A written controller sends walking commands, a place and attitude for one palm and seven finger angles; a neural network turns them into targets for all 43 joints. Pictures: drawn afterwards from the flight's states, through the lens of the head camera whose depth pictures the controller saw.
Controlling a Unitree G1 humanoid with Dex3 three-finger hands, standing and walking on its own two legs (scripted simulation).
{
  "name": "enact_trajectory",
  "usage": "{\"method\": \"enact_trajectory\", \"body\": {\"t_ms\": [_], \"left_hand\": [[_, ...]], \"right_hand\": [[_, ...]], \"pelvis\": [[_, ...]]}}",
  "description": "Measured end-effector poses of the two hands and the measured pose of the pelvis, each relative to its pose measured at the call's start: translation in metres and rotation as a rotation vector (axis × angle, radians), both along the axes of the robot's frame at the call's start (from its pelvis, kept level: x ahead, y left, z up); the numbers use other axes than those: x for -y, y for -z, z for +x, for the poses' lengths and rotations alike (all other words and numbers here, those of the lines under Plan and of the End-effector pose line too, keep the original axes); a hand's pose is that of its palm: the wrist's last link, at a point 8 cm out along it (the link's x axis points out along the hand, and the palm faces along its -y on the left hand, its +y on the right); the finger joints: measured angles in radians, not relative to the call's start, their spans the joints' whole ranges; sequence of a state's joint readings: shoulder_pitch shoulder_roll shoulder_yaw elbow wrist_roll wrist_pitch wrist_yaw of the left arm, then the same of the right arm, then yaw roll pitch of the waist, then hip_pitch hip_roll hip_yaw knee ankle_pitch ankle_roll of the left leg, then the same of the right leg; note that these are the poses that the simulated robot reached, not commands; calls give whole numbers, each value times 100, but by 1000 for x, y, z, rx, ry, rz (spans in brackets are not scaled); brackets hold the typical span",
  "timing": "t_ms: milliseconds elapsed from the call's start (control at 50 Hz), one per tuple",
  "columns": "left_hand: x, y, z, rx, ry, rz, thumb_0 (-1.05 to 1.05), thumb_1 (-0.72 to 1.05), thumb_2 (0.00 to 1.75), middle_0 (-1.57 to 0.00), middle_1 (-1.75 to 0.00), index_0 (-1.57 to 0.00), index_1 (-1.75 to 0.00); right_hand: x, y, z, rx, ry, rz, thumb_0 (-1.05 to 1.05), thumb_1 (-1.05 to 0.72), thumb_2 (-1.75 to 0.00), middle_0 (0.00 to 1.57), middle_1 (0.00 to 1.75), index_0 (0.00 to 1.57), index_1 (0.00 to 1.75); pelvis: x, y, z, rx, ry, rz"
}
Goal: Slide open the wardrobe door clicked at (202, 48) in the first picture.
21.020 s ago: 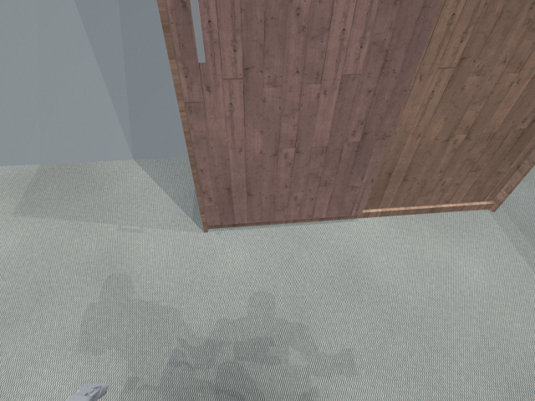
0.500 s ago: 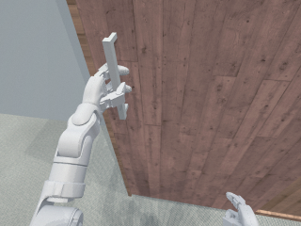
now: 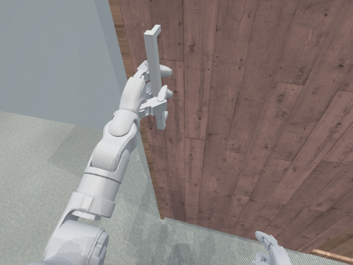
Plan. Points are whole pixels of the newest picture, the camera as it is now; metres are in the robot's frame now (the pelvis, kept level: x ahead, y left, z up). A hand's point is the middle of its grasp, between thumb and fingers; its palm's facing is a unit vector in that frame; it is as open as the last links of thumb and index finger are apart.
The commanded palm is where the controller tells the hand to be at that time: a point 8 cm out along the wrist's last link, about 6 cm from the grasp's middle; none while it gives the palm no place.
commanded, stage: step sideways, sliding the door along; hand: left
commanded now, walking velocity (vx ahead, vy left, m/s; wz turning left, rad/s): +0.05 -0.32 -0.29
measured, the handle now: (159, 84) +0.45 +0.08 +0.19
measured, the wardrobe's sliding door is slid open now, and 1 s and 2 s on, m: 0.00 0.01 0.16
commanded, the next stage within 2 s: none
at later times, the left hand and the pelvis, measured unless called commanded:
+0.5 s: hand (171, 100) +0.41 +0.04 +0.19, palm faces +0.10 -0.99 -0.02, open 6.1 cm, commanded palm +0.38 +0.03 +0.19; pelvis -0.03 -0.07 -0.02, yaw -2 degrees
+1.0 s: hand (179, 98) +0.42 +0.03 +0.18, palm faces +0.45 -0.89 -0.06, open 6.6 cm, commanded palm +0.37 -0.02 +0.18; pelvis +0.02 -0.20 -0.02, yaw -2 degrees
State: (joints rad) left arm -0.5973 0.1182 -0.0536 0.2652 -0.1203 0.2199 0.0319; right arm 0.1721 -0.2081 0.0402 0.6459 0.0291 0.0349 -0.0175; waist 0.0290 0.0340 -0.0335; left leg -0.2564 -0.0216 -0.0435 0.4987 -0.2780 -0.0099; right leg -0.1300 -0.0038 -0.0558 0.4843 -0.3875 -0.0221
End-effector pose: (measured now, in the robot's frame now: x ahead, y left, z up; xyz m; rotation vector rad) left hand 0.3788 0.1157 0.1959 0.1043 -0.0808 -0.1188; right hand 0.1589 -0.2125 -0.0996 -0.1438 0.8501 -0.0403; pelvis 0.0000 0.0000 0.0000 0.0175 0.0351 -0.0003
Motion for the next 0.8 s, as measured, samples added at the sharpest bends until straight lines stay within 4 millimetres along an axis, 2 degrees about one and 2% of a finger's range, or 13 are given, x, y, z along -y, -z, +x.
{"method": "enact_trajectory", "body": {"t_ms": [80,180,280,380,480,520,600,700,800], "left_hand": [[-1,5,3,86,-4,28,-2,76,84,-39,-138,-23,-140],[4,7,2,106,-47,-6,-1,78,86,-42,-140,-21,-140],[10,9,0,128,-118,-19,-1,80,87,-43,-140,-18,-139],[17,12,0,171,-198,-46,0,81,87,-42,-140,-17,-136],[19,14,1,208,-209,-75,0,81,88,-41,-140,-17,-135],[19,16,3,244,-195,-90,0,81,88,-41,-140,-17,-134],[19,18,3,263,-180,-79,0,81,87,-42,-140,-14,-128],[21,18,2,259,-213,-77,0,81,87,-43,-141,-16,-127],[26,17,1,250,-295,-74,0,79,88,-44,-141,-20,-126]], "right_hand": [[6,3,-12,6,65,-8,1,-90,-90,20,30,20,30],[18,10,-44,-30,116,9,1,-91,-90,20,30,20,30],[43,24,-74,-93,142,7,1,-90,-90,20,30,20,30],[79,45,-79,-133,135,-34,1,-90,-90,20,30,20,30],[103,35,-65,-165,92,-118,1,-91,-90,20,30,19,30],[108,33,-52,-144,73,-145,1,-91,-90,20,30,19,30],[108,24,-26,-113,39,-103,1,-91,-90,20,30,19,30],[102,2,9,-71,-27,-43,1,-91,-90,20,30,19,30],[113,-10,44,8,-94,-2,1,-90,-90,20,30,20,30]], "pelvis": [[-2,2,-16,6,52,-13],[8,4,-33,50,87,-19],[33,11,-38,85,103,-37],[61,28,-37,94,63,-58],[67,19,-34,82,32,-35],[68,25,-31,72,27,-41],[80,19,-27,92,47,-43],[107,2,-15,70,65,-90],[142,-3,-2,79,76,-110]]}}
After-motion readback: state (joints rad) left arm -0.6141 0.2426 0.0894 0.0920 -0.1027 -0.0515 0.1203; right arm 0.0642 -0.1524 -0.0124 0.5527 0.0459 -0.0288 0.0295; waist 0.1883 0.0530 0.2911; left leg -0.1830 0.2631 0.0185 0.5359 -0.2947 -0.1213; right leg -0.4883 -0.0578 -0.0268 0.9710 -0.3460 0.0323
